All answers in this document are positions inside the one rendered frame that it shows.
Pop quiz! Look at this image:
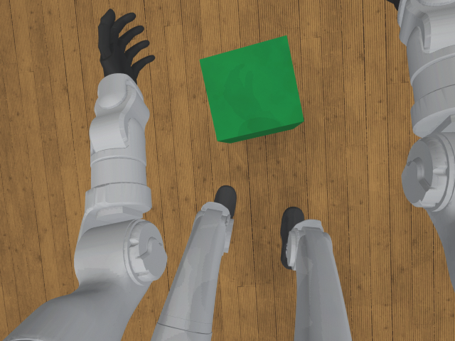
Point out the robot left forearm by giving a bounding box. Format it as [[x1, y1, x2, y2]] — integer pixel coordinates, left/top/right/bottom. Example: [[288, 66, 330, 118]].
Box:
[[74, 73, 152, 276]]

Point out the robot right upper arm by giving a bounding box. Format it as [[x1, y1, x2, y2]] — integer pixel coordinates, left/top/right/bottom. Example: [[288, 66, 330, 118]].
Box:
[[402, 132, 455, 292]]

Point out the right robot foot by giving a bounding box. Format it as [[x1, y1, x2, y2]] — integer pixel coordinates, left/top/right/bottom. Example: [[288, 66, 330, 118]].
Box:
[[280, 207, 304, 269]]

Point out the robot left upper arm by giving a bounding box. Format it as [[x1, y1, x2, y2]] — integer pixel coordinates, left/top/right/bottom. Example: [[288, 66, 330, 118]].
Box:
[[2, 219, 167, 341]]

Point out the carton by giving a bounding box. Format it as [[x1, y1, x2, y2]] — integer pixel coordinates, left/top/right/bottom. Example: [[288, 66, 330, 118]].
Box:
[[199, 36, 304, 144]]

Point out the robot left thigh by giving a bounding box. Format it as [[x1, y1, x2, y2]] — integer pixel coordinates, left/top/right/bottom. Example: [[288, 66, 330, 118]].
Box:
[[151, 209, 234, 341]]

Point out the robot right forearm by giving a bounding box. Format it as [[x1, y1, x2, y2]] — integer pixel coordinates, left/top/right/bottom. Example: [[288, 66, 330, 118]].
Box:
[[397, 0, 455, 138]]

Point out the left robot hand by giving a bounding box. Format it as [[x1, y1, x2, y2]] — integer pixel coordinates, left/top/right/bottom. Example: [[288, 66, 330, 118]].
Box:
[[98, 9, 155, 84]]

